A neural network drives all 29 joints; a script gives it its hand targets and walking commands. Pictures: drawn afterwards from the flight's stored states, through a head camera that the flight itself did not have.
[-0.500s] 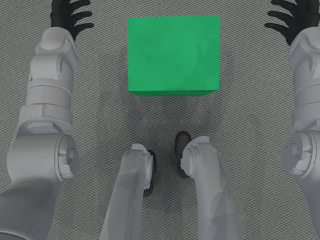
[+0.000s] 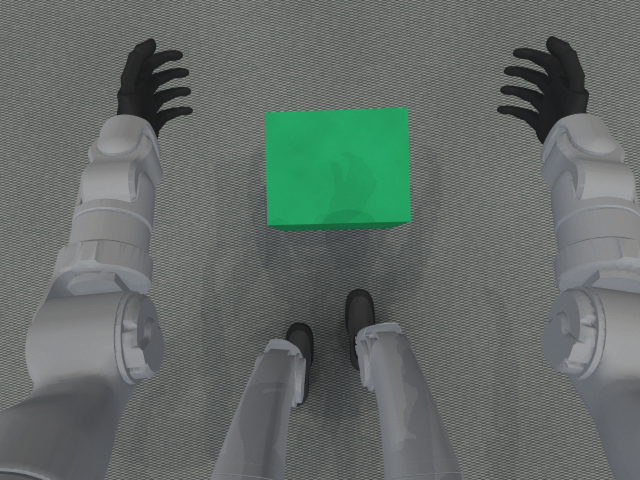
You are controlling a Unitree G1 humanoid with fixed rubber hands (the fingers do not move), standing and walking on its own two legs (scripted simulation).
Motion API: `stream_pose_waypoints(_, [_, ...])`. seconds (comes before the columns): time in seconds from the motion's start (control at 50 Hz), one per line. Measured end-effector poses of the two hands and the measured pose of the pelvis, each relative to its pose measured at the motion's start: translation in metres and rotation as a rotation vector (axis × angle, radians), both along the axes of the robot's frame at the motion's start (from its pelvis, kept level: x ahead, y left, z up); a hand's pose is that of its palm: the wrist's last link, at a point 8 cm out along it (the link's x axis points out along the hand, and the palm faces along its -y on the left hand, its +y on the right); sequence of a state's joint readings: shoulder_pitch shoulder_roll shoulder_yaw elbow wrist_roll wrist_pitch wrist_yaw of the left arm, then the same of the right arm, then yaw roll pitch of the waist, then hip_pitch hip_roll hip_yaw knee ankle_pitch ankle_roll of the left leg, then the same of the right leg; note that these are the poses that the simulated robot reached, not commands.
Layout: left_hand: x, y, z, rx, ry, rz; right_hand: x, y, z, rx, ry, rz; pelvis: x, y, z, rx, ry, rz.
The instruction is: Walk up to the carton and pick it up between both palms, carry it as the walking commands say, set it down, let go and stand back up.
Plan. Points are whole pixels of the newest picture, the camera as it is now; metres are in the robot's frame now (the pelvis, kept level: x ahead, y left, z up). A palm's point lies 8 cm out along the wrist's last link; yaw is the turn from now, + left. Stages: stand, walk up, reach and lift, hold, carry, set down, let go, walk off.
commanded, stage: let go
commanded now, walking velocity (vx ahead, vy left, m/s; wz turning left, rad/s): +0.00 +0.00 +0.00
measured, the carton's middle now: (336, 178) +0.51 -0.04 -0.55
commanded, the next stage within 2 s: stand in 1.24 s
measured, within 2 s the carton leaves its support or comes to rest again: neither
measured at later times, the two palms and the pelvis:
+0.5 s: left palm (72, 245) +0.37 +0.22 -0.02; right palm (609, 248) +0.34 -0.26 -0.02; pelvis +0.06 +0.00 +0.07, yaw -3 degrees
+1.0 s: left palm (14, 419) +0.24 +0.23 +0.04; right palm (638, 435) +0.20 -0.23 +0.03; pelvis +0.07 +0.01 +0.10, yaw -3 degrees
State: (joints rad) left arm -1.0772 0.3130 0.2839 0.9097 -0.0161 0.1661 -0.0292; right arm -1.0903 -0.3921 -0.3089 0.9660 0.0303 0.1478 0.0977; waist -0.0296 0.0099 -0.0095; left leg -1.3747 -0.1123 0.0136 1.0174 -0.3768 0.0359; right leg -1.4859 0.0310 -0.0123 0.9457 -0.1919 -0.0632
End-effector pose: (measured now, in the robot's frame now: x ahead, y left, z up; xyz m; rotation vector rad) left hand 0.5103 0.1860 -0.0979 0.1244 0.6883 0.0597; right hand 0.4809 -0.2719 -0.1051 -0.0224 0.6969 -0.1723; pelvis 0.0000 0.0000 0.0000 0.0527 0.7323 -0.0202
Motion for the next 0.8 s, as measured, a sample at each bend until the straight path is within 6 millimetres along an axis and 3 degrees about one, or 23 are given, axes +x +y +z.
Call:
stream_pose_waypoints(0.1, [-0.012,0.004,-0.003,0.034,0.021,-0.001,-0.009,0.004,-0.003,-0.031,0.026,0.019,0.008,-0.001,0.009,0.002,-0.009,-0.003])
stream_pose_waypoints(0.2, [-0.040,0.013,0.002,0.077,0.045,-0.024,-0.035,0.003,0.004,-0.079,0.054,0.049,0.020,-0.002,0.022,-0.002,-0.046,-0.006])
stream_pose_waypoints(0.38, [-0.101,0.028,0.046,0.087,0.079,-0.050,-0.100,0.003,0.049,-0.080,0.082,0.057,0.046,0.000,0.051,-0.026,-0.190,-0.015])
stream_pose_waypoints(0.54, [-0.154,0.034,0.085,0.068,0.088,-0.062,-0.158,0.020,0.090,-0.077,0.088,0.056,0.063,0.004,0.076,-0.056,-0.356,-0.014])
stream_pose_waypoints(0.8, [-0.251,0.039,0.125,0.064,0.094,-0.064,-0.252,0.043,0.127,-0.074,0.105,0.083,0.071,0.012,0.100,-0.083,-0.638,-0.011])
